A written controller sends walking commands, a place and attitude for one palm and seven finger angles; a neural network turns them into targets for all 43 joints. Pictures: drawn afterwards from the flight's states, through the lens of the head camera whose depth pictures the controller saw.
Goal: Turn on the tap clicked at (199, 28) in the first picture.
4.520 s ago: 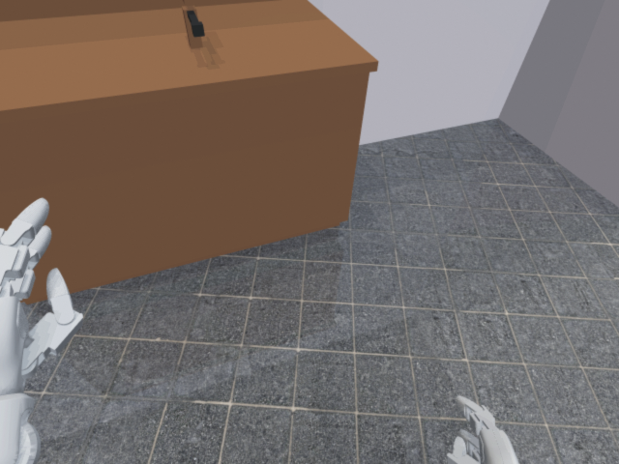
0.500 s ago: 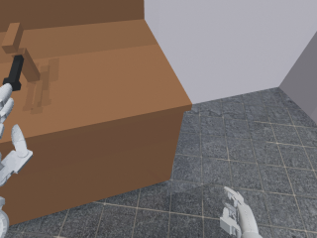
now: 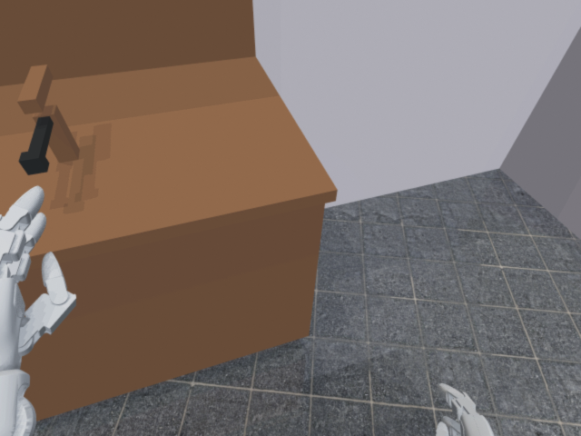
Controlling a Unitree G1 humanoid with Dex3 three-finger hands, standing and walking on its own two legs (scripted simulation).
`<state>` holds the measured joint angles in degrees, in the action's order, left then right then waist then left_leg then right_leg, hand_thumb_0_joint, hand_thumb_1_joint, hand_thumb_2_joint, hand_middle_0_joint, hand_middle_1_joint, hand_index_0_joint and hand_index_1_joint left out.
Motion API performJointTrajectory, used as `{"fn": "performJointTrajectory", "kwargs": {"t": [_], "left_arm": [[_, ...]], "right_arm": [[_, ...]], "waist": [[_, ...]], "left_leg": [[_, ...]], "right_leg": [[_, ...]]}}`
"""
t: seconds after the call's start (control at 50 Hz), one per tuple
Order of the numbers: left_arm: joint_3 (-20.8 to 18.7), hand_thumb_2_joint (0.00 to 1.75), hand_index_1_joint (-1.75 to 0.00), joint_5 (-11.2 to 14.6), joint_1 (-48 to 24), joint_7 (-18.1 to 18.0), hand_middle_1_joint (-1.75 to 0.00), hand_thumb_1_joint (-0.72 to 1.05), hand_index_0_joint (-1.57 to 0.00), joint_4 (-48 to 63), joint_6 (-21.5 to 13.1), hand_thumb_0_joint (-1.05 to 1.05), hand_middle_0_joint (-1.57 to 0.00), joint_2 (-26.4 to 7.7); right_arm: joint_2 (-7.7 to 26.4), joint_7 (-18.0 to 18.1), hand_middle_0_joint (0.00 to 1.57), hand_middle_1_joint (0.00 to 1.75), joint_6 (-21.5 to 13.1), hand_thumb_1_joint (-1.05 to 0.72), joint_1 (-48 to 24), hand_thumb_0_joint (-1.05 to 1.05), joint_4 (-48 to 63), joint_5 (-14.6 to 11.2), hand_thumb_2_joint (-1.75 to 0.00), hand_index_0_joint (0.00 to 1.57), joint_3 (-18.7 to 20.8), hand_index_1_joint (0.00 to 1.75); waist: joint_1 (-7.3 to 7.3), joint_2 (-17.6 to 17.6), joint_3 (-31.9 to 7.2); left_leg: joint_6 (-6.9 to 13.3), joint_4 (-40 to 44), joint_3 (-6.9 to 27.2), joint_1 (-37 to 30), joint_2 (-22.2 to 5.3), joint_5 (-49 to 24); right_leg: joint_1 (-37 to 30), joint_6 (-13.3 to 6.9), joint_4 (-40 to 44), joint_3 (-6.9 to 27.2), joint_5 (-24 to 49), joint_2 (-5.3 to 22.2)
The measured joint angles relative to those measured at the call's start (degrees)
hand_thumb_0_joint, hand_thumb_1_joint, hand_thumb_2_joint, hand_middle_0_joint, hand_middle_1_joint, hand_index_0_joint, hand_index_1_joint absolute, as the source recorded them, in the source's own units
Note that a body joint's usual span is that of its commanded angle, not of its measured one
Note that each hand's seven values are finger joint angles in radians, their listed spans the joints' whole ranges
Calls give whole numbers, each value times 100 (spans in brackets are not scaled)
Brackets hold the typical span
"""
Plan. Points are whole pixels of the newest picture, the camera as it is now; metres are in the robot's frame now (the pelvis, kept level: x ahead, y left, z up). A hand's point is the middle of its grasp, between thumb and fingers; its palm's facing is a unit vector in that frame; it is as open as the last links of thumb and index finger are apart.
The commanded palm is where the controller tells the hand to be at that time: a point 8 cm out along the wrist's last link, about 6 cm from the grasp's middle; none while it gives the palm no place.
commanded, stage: come to a stop and stand still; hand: left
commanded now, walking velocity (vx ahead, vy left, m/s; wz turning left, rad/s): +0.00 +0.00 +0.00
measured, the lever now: (34, 162) +0.47 +0.45 +0.12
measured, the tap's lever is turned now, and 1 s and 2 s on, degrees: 0 0 0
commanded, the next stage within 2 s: look again from close up in 0.10 s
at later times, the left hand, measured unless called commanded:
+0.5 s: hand (49, 275) +0.25 +0.29 +0.15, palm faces +0.32 -0.86 -0.39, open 7.4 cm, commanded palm +0.19 +0.32 +0.18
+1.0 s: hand (33, 237) +0.29 +0.32 +0.16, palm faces +0.41 -0.84 -0.35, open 7.4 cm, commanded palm +0.23 +0.35 +0.18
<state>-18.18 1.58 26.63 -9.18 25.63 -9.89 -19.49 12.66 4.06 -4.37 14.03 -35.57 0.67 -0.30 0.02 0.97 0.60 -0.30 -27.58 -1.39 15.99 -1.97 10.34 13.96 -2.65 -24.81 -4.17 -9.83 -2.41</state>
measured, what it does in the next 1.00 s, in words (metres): shifts its weight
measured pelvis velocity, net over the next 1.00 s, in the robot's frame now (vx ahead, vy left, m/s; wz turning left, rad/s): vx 0.07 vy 0.07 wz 0.01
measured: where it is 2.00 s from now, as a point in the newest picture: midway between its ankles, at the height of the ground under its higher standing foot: outside the picture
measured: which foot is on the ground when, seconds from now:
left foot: down 0.00-1.00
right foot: down 0.00-1.00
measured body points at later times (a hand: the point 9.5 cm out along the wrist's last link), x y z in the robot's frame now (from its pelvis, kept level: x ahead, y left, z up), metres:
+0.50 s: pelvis +0.03 +0.05 +0.00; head +0.05 +0.07 +0.45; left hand +0.22 +0.33 +0.17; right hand +0.19 -0.18 -0.07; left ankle +0.05 +0.12 -0.74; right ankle +0.04 -0.09 -0.74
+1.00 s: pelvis +0.07 +0.07 -0.01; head +0.08 +0.09 +0.44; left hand +0.26 +0.36 +0.18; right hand +0.26 -0.15 -0.08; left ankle +0.05 +0.12 -0.74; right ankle +0.04 -0.08 -0.74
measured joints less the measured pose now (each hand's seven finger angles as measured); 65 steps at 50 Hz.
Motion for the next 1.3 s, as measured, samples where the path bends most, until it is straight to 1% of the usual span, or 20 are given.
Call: {"fn": "performJointTrajectory", "kwargs": {"t": [0.08, 0.2, 0.22, 0.24, 0.26, 0.28, 0.3, 0.34, 0.4, 0.44, 0.5, 0.58, 0.62, 0.66, 0.76, 0.84, 0.92, 1.04, 1.24, 1.3], "left_arm": [[50, 90, -30, 28, 61, 2, -30, 89, -21, 21, 36, 2, -21, -2], [39, 90, -30, 48, 51, -7, -30, 89, -21, -13, 104, 2, -21, -15], [-48, 90, -30, -151, -258, 141, -30, 89, -22, -78, 134, 2, -21, -210], [-188, 90, -31, -237, -729, 274, -30, 89, -22, -306, -12, 2, -21, -499], [-340, 90, -31, -212, -1143, 342, -30, 89, -22, -600, -193, 2, -21, -695], [-490, 90, -31, -127, -1406, 358, -30, 89, -22, -797, -287, 2, -21, -779], [-616, 90, -31, -14, -1520, 347, -30, 89, -22, -891, -347, 2, -21, -768], [-675, 90, -30, 141, -1371, 298, -30, 89, -21, -782, -394, 2, -21, -570], [-358, 90, -30, 167, -704, 328, -30, 90, -21, -353, -466, 2, -20, -238], [-132, 90, -30, 112, -335, 398, -30, 90, -21, -191, -499, 2, -20, -170], [-42, 90, -30, 53, -169, 474, -30, 89, -21, -155, -480, 2, -21, -245], [-246, 90, -31, 77, -415, 424, -30, 89, -22, -126, -443, 2, -21, -337], [-338, 90, -31, 101, -548, 367, -30, 89, -22, -20, -434, 2, -21, -306], [-359, 90, -30, 103, -618, 327, -30, 89, -22, 107, -435, 2, -21, -246], [-243, 90, -30, 92, -459, 332, -30, 89, -21, 272, -396, 2, -20, -158], [-234, 90, -30, 109, -299, 360, -30, 89, -21, 233, -305, 2, -20, -212], [-289, 90, -30, 137, -268, 341, -30, 89, -21, 201, -246, 2, -21, -239], [-321, 90, -30, 146, -316, 279, -30, 89, -21, 202, -274, 2, -21, -173], [-367, 90, -30, 157, -249, 278, -30, 89, -21, 222, -338, 2, -21, -211], [-394, 90, -30, 156, -200, 281, -30, 89, -21, 223, -369, 2, -21, -241]], "right_arm": [[-17, -14, 20, 30, 11, -91, -21, 1, -38, -2, -90, 20, 2, 30], [-92, 5, 20, 30, 39, -91, -46, 1, -71, 3, -90, 20, -57, 30], [-120, 10, 20, 30, -44, -91, 30, 1, -13, 24, -90, 20, -9, 30], [-145, 6, 20, 30, -135, -91, 76, 1, -19, 16, -90, 20, 1, 30], [-147, -24, 20, 30, -184, -91, 67, 1, -50, -11, -90, 20, -17, 30], [-132, -78, 20, 30, -213, -91, 28, 1, -65, -29, -90, 20, -38, 30], [-122, -148, 20, 30, -250, -91, -26, 1, -71, -60, -90, 20, -47, 30], [-87, -267, 20, 30, -343, -91, -73, 1, -21, -91, -90, 21, -45, 30], [-57, -319, 20, 30, -447, -90, -51, 1, 78, -92, -90, 21, -37, 30], [-89, -295, 20, 30, -464, -90, -21, 1, 125, -95, -90, 21, -40, 30], [-179, -251, 20, 30, -476, -90, 5, 1, 153, -83, -90, 21, -60, 30], [-263, -257, 20, 30, -516, -90, -63, 1, 130, -39, -90, 20, -112, 30], [-281, -297, 20, 30, -536, -90, -152, 1, 124, -20, -90, 21, -136, 30], [-285, -357, 20, 30, -524, -90, -251, 1, 150, 0, -90, 21, -143, 30], [-276, -421, 20, 30, -370, -90, -437, 1, 286, 11, -90, 21, -119, 30], [-255, -373, 20, 30, -228, -90, -453, 1, 385, -7, -90, 21, -98, 30], [-198, -340, 20, 30, -134, -90, -365, 1, 407, -35, -90, 21, -78, 30], [-113, -327, 20, 30, -28, -90, -215, 1, 316, -73, -90, 21, -38, 30], [-78, -326, 20, 30, 65, -90, -105, 1, 271, -118, -90, 21, 52, 30], [-78, -330, 20, 30, 89, -91, -83, 1, 268, -127, -90, 20, 66, 30]], "waist": [[7, 50, -13], [-31, 37, -4], [-144, 32, 57], [-244, -7, 105], [-339, -34, 145], [-387, -40, 184], [-380, -61, 234], [-316, -88, 268], [-203, -119, 189], [-147, -187, 144], [-141, -323, 164], [-229, -434, 237], [-260, -457, 262], [-262, -456, 254], [-175, -363, 119], [-125, -304, 50], [-123, -242, 39], [-123, -171, 35], [6, -82, 75], [30, -36, 67]], "left_leg": [[4, -73, 12, 50, -16, 34], [45, 24, -8, -4, 32, 20], [71, -50, -7, 57, -1, 56], [104, -164, 53, 170, 11, 88], [109, -240, 94, 217, 29, 143], [110, -244, 137, 219, 56, 162], [111, -210, 119, 185, 83, 131], [165, -69, 5, 67, 159, 89], [281, 144, -137, -78, 290, 81], [352, 242, -170, -145, 384, 88], [423, 254, -132, -205, 492, 143], [447, 185, -57, -245, 536, 253], [449, 147, -45, -265, 540, 308], [462, 88, -43, -263, 543, 371], [518, -184, -60, -211, 539, 613], [546, -387, -78, -206, 560, 794], [558, -578, -65, -207, 568, 948], [562, -841, -58, -158, 571, 1132], [571, -1127, -93, -70, 619, 1283], [565, -1205, -68, -20, 608, 1302]], "right_leg": [[3, -8, 24, -9, 16, -17], [-36, 50, 89, 13, 19, 27], [-33, 72, 110, -18, 33, 14], [26, 68, 83, -72, 38, 16], [77, 51, 57, -88, 41, 4], [103, 43, 54, -65, 53, -16], [95, 51, 60, -18, 64, -1], [63, 114, 76, 101, 64, 76], [41, 230, 73, 248, -31, 203], [32, 282, 39, 299, -109, 282], [-15, 353, -27, 286, -175, 379], [-124, 401, -14, 214, -289, 422], [-176, 412, 11, 201, -312, 425], [-197, 410, 0, 199, -348, 427], [-187, 412, -167, 213, -520, 424], [-155, 389, -424, 231, -721, 448], [-165, 391, -612, 216, -880, 459], [-128, 439, -856, 207, -1064, 469], [22, 417, -1281, 240, -1288, 526], [37, 451, -1306, 213, -1300, 520]]}}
